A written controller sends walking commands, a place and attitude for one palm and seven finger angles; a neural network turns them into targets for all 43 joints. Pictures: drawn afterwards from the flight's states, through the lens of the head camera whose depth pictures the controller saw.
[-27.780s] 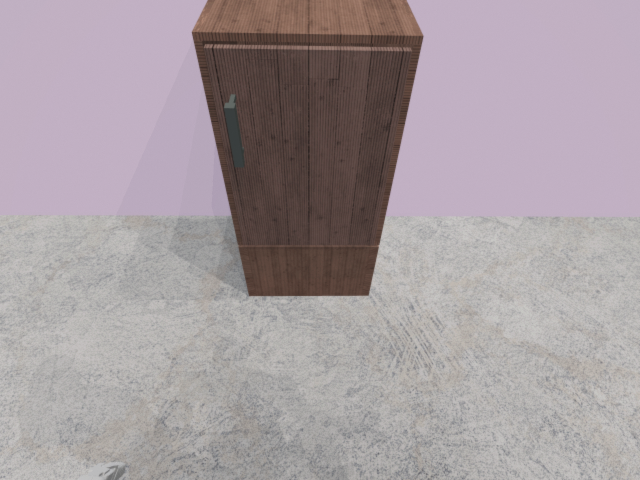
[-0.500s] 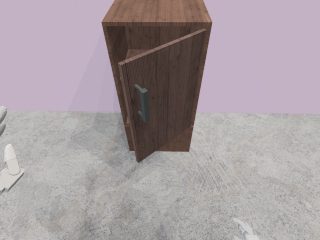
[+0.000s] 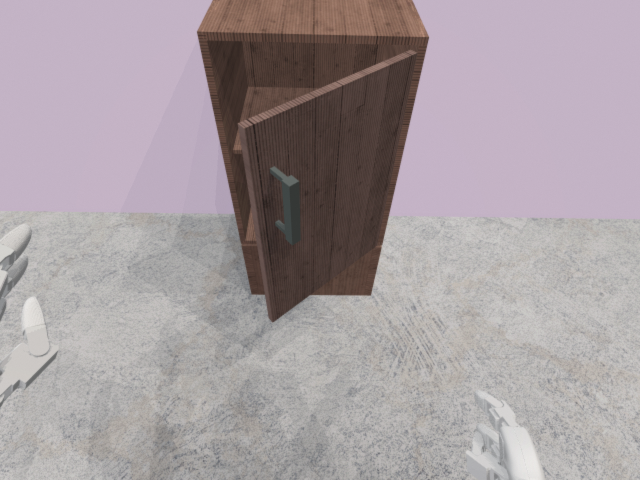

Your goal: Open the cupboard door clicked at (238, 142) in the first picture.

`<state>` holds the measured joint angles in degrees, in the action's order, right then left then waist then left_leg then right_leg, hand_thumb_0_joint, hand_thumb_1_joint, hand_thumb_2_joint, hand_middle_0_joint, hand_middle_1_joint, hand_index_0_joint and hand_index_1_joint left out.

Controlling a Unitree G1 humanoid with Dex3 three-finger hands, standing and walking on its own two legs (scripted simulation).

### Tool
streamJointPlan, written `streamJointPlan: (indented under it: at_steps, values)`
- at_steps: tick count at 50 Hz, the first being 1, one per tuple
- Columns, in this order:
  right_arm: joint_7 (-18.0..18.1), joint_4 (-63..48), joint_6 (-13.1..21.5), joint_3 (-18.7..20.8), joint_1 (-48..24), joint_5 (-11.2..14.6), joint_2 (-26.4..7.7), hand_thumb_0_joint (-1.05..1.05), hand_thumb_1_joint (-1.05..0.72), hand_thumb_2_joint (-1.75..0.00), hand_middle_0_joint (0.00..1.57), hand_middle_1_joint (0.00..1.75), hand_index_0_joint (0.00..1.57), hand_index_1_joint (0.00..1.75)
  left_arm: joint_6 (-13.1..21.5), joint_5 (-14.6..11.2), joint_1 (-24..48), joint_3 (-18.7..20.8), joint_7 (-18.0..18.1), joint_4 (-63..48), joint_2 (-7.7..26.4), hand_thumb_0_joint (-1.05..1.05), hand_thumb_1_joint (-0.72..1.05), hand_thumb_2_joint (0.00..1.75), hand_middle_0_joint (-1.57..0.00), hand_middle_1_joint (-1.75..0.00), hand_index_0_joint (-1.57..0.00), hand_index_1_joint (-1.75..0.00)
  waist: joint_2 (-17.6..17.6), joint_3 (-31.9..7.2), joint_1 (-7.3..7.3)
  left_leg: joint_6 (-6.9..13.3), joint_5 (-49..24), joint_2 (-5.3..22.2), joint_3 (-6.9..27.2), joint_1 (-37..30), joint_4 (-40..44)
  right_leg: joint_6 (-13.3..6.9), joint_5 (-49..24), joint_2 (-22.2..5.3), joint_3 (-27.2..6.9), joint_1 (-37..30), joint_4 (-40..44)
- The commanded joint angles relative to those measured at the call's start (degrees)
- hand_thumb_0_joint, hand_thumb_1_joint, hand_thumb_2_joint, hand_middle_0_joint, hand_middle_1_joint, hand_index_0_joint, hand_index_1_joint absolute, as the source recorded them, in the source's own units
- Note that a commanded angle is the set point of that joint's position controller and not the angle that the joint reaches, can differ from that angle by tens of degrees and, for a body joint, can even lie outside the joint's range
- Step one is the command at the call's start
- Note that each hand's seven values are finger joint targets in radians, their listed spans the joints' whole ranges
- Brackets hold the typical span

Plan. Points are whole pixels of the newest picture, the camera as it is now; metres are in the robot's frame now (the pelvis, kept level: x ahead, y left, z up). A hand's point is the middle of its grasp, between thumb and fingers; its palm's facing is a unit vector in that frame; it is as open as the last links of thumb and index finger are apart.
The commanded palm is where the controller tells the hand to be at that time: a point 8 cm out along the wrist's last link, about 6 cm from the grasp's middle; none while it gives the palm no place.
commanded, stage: let the arm hang, fingers relaxed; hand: left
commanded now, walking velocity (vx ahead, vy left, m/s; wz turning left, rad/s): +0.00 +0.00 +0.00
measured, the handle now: (284, 206) +0.57 +0.10 -0.02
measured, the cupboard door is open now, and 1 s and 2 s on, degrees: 41 41 41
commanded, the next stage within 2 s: look to check the result in 1.08 s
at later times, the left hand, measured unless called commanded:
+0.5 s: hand out of the picture -0.11 +0.19 -0.17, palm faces +0.07 -0.98 -0.20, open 7.2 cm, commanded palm none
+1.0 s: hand out of the picture -0.02 +0.15 -0.18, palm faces +0.06 -0.99 -0.16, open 7.3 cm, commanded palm none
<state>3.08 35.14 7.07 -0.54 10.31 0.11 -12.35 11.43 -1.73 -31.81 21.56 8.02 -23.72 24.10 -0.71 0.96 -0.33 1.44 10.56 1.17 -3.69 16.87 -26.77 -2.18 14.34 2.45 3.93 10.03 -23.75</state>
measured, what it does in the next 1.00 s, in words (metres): stands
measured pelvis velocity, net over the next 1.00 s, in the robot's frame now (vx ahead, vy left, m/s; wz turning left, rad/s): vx -0.01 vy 0.00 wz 0.03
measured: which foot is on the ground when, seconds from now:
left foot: down 0.00-1.00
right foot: down 0.00-1.00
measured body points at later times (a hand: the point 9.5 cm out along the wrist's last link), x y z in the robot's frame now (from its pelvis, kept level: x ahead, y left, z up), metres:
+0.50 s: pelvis -0.02 +0.02 +0.00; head +0.01 +0.02 +0.45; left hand -0.11 +0.24 -0.15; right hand -0.05 -0.21 -0.16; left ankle +0.04 +0.10 -0.74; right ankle -0.02 -0.09 -0.74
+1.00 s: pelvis -0.01 +0.00 +0.00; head +0.00 +0.00 +0.45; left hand -0.02 +0.21 -0.16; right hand -0.03 -0.20 -0.17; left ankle +0.04 +0.10 -0.74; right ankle -0.02 -0.09 -0.74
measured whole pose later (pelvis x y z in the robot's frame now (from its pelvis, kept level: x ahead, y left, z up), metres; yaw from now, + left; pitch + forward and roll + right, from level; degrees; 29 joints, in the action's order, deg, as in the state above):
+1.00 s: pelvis -0.01 +0.00 +0.00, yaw +2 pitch -1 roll +0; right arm 2.1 65.7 -0.3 -0.5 18.0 -1.3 -5.9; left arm 0.0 0.8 -17.5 0.4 2.5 65.4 5.7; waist -0.1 1.1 -1.1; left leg 2.2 8.9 -1.4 -2.9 14.2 -24.2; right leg -2.0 15.9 0.0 5.0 9.0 -26.0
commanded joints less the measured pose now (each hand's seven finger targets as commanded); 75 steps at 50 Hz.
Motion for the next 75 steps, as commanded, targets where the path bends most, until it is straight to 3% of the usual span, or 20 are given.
streamJointPlan:
  at_steps: [1,3,5,7,10,15,21,30,37,41,47,49,52,66,75]
  values:
    - [-3.44,6.16,-1.0,4.32,-1.25,-0.64,-11.99,0.0,-0.9,-0.9,0.2,0.3,0.2,0.3,-10.27,3.81,7.42,-15.91,-7.59,35.02,-3.71,0.0,0.9,0.9,-0.2,-0.3,-0.2,-0.3,-1.71,-7.06,-0.16,1.41,-15.48,7.66,9.17,-0.07,-0.86,-0.19,-5.82,-7.16,-4.54,4.23,-5.51]
    - [-3.13,6.5,-2.97,2.62,-1.77,-1.11,-11.14,0.0,-0.9,-0.9,0.2,0.3,0.2,0.3,-10.65,3.79,10.12,-16.59,-7.74,41.15,-3.51,0.0,0.9,0.9,-0.2,-0.3,-0.2,-0.3,6.19,-5.97,0.66,3.29,-9.72,7.86,12.55,4.61,1.6,0.02,-1.97,-6.3,-4.68,0.79,-5.4]
    - [-3.15,8.9,-4.27,1.96,-1.43,-1.46,-9.69,0.0,-0.9,-0.9,0.2,0.3,0.2,0.3,-10.84,3.8,13.24,-17.29,-7.61,48.89,-3.85,0.0,0.9,0.9,-0.2,-0.3,-0.2,-0.3,12.76,-4.62,0.47,2.11,-6.02,5.13,11.22,2.27,0.34,-0.7,-1.94,-8.41,-7.03,2.81,-1.77]
    - [-3.29,11.59,-6.13,1.32,-0.8,-1.79,-7.79,0.0,-0.9,-0.9,0.2,0.3,0.2,0.3,-11.56,3.33,15.98,-18.49,-7.22,56.74,-4.24,0.0,0.9,0.9,-0.2,-0.3,-0.2,-0.3,8.92,-1.57,-0.36,1.18,-3.2,3.33,9.52,-0.7,0.64,-1.7,1.96,-10.06,-8.16,6.95,0.7]
    - [-2.89,15.39,-7.06,0.66,-0.18,-1.98,-7.05,0.0,-0.9,-0.9,0.2,0.3,0.2,0.3,-11.88,2.87,16.77,-19.3,-6.8,66.81,-4.25,0.0,0.9,0.9,-0.2,-0.3,-0.2,-0.3,-2.02,0.28,-0.02,1.3,-0.25,3.96,10.9,0.2,6.06,-0.92,3.3,-8.11,-7.58,3.99,0.74]
    - [-1.73,21.1,-7.43,0.67,3.04,-1.73,-4.17,0.0,-0.9,-0.9,0.2,0.3,0.2,0.3,-11.69,2.44,12.53,-19.29,-6.58,79.16,-7.0,0.0,0.9,0.9,-0.2,-0.3,-0.2,-0.3,-10.23,-0.33,0.6,1.11,8.36,3.9,10.96,0.76,9.82,-1.04,2.78,-7.65,-6.25,-0.37,2.78]
    - [-1.08,25.44,-7.78,1.22,8.91,-1.24,-2.67,0.0,-0.9,-0.9,0.2,0.3,0.2,0.3,-11.47,2.42,9.25,-20.21,-6.45,86.11,-9.47,0.0,0.9,0.9,-0.2,-0.3,-0.2,-0.3,-1.95,1.71,0.14,1.6,10.39,4.68,11.95,-0.88,11.33,-0.87,3.9,-7.39,-4.81,1.2,4.38]
    - [-0.85,28.7,-7.75,1.16,12.33,-1.28,-0.33,0.0,-0.9,-0.9,0.2,0.3,0.2,0.3,-11.51,2.42,6.19,-20.63,-5.77,89.67,-11.85,0.0,0.9,0.9,-0.2,-0.3,-0.2,-0.3,1.4,4.52,-0.04,1.75,9.83,4.42,11.36,-1.06,11.5,-0.74,5.59,-7.62,-5.25,3.81,4.28]
    - [-0.99,29.58,-7.58,1.02,12.37,-1.4,1.52,0.0,-0.9,-0.9,0.2,0.3,0.2,0.3,-11.25,2.42,6.23,-20.45,-5.48,89.37,-12.78,0.0,0.9,0.9,-0.2,-0.3,-0.2,-0.3,0.71,5.59,-0.07,1.44,6.7,3.49,9.42,-1.5,9.92,-0.75,5.66,-8.02,-5.52,5.28,4.56]
    - [-1.03,29.73,-7.45,0.94,12.5,-1.38,1.94,0.0,-0.9,-0.9,0.2,0.3,0.2,0.3,-11.1,2.44,7.1,-20.23,-5.43,88.64,-12.81,0.0,0.9,0.9,-0.2,-0.3,-0.2,-0.3,2.22,6.37,0.03,1.29,5.37,3.19,8.87,-1.19,8.97,-0.75,5.83,-8.16,-5.64,5.62,4.96]
    - [-0.91,30.03,-7.18,0.83,12.09,-1.47,2.8,0.0,-0.9,-0.9,0.2,0.3,0.2,0.3,-10.9,2.21,8.64,-20.22,-5.43,88.5,-13.09,0.0,0.9,0.9,-0.2,-0.3,-0.2,-0.3,-0.07,6.31,-0.02,1.04,2.28,2.98,8.34,-1.71,8.2,-0.95,3.17,-8.55,-5.72,4.38,5.06]
    - [-0.83,29.96,-7.02,0.76,11.96,-1.47,2.67,0.0,-0.9,-0.9,0.2,0.3,0.2,0.3,-10.81,2.15,8.81,-20.22,-5.52,88.5,-13.11,0.0,0.9,0.9,-0.2,-0.3,-0.2,-0.3,-1.04,5.6,-0.04,0.96,0.86,3.06,8.18,-2.28,8.17,-1.0,1.57,-8.65,-5.81,3.38,5.07]
    - [-0.74,29.97,-6.81,0.74,11.97,-1.31,2.53,0.0,-0.9,-0.9,0.2,0.3,0.2,0.3,-10.62,2.11,9.01,-20.24,-5.48,88.49,-12.97,0.0,0.9,0.9,-0.2,-0.3,-0.2,-0.3,0.98,4.63,0.0,1.01,-2.39,3.32,8.03,-3.19,7.48,-0.89,-0.67,-8.86,-5.53,1.92,5.19]
    - [-0.54,30.46,-6.85,0.54,10.62,-1.11,1.67,0.0,-0.9,-0.9,0.2,0.3,0.2,0.3,-10.38,1.94,8.52,-20.6,-5.32,88.83,-12.97,0.0,0.9,0.9,-0.2,-0.3,-0.2,-0.3,1.02,3.48,0.1,0.94,-7.44,3.64,7.37,-6.47,6.06,-0.57,-4.94,-8.89,-5.28,-0.02,6.09]
    - [-0.43,30.85,-6.86,0.5,9.87,-1.11,1.52,0.0,-0.9,-0.9,0.2,0.3,0.2,0.3,-10.4,1.96,8.26,-20.76,-5.37,89.1,-13.14,0.0,0.9,0.9,-0.2,-0.3,-0.2,-0.3,1.15,4.95,0.05,0.86,-7.4,3.6,7.35,-6.78,6.49,-0.37,-5.43,-8.94,-5.42,0.22,6.7]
